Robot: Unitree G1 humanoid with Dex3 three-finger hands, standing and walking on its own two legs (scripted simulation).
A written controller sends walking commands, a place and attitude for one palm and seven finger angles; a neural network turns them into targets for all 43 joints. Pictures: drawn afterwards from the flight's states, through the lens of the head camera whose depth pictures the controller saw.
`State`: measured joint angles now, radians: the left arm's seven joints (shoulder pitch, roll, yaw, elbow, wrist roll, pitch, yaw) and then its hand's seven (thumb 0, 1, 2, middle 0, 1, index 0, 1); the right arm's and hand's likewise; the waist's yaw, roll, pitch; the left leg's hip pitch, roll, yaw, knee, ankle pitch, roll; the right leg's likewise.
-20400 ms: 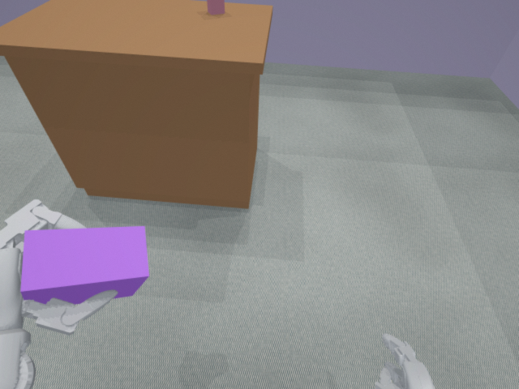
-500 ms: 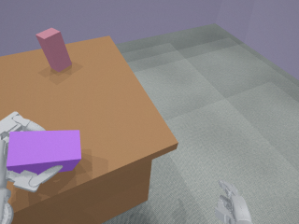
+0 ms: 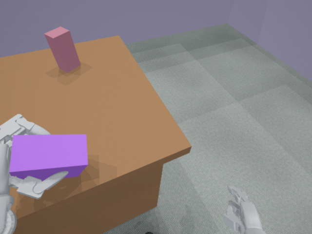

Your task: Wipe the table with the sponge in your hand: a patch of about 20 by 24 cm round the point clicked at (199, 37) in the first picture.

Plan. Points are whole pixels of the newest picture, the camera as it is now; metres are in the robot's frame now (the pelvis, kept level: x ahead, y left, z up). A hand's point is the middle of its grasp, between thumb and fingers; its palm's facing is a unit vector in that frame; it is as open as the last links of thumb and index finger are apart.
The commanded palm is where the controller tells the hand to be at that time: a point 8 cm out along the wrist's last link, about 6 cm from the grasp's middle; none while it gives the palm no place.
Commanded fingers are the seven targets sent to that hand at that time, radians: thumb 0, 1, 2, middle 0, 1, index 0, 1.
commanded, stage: look again from close up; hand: left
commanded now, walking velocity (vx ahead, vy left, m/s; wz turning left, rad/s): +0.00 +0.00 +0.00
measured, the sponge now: (61, 158) +0.23 +0.22 +0.13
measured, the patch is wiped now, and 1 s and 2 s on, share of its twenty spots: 0.00 0.00 0.00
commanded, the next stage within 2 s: turn the palm down, sponge in hand in 0.30 s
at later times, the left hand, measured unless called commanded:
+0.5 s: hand (29, 126) +0.26 +0.27 +0.18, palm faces +0.45 -0.71 -0.55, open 9.9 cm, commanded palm +0.17 +0.27 +0.18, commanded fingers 0.00 0.10 1.30 -1.20 -1.60 -1.20 -1.60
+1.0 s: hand (15, 160) +0.20 +0.27 +0.16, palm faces +0.42 -0.52 -0.74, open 9.9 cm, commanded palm +0.16 +0.26 +0.22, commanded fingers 0.00 0.10 1.30 -1.20 -1.60 -1.20 -1.60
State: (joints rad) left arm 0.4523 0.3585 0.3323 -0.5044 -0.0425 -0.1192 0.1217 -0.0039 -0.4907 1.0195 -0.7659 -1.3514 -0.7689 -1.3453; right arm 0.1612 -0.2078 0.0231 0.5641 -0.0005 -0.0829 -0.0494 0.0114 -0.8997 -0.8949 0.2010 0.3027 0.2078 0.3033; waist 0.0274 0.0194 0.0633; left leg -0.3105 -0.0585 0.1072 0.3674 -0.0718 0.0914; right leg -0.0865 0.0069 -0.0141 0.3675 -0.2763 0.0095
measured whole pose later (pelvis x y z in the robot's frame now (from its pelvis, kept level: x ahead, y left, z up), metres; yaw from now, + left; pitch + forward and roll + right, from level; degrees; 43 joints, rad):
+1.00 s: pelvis -0.02 -0.07 -0.02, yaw +6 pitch -4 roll -2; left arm 0.02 0.62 0.29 -0.13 0.21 0.29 -0.03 0.00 -0.49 1.02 -0.76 -1.35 -0.77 -1.35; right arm 0.11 -0.27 0.04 0.66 0.05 0.03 -0.08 0.01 -0.90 -0.90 0.20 0.30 0.21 0.30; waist 0.10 0.12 0.00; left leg -0.40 -0.01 -0.03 0.60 -0.13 0.03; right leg -0.12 0.10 -0.10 0.56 -0.38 -0.08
